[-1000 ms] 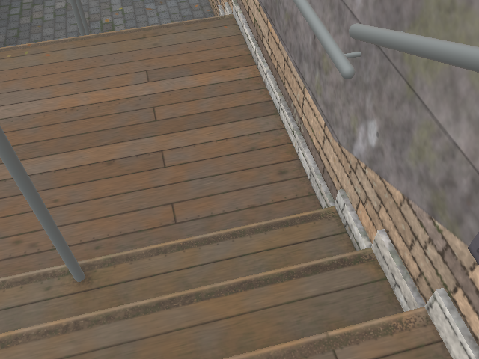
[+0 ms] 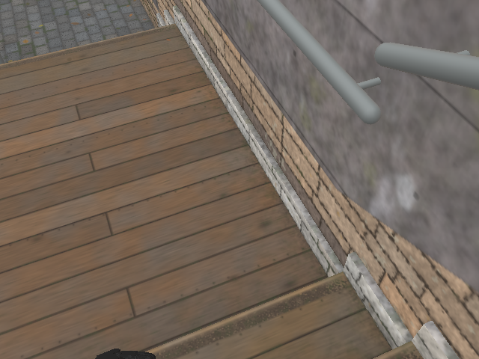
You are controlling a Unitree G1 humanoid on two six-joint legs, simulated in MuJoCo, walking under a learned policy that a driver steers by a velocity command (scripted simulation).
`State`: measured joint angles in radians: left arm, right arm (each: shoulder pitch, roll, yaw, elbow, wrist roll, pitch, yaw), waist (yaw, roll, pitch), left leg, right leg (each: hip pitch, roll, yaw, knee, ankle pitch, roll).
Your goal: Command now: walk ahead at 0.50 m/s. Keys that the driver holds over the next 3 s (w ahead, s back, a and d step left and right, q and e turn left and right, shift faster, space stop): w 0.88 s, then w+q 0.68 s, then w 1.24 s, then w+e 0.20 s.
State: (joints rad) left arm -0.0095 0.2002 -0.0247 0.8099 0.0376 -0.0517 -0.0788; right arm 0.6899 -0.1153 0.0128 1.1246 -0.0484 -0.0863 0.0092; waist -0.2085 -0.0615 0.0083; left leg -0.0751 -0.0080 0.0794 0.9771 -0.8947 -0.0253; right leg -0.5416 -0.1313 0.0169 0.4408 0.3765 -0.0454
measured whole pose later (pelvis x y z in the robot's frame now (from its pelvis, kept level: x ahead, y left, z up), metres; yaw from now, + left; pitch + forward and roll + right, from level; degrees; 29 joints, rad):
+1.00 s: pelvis +0.55 +0.04 -0.23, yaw +3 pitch +2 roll +3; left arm 0.07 0.21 -0.01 0.81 0.11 -0.08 -0.07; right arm 0.57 -0.12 0.02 1.09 -0.09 -0.14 0.03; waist -0.10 -0.06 -0.03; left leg -0.20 -0.06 0.09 0.67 -0.51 0.07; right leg -0.78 -0.12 0.05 0.91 0.26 -0.03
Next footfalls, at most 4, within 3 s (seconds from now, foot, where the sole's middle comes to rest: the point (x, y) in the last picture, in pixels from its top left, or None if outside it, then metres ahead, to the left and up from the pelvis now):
0.04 right None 0.20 -0.14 -0.82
0.64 left None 0.49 0.14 -0.97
1.18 right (233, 290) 0.86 -0.11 -1.13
1.66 left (138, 262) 1.05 0.24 -1.13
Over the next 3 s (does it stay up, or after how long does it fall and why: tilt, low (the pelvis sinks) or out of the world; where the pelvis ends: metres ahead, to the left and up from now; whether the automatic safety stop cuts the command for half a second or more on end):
stays up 1.58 0.46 -0.34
